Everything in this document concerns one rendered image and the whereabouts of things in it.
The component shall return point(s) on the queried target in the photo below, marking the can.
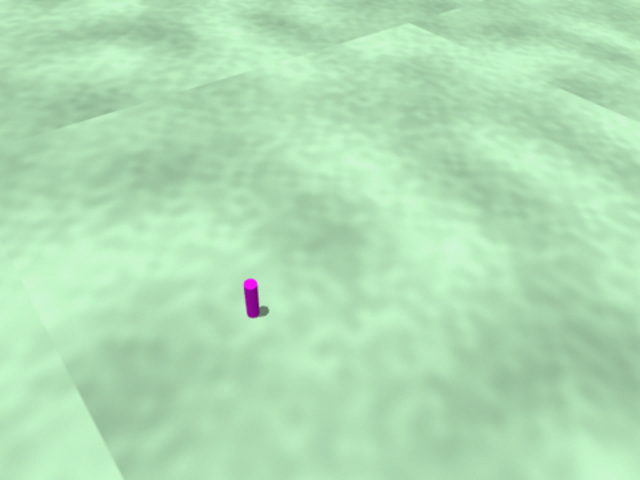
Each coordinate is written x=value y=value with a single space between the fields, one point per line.
x=251 y=298

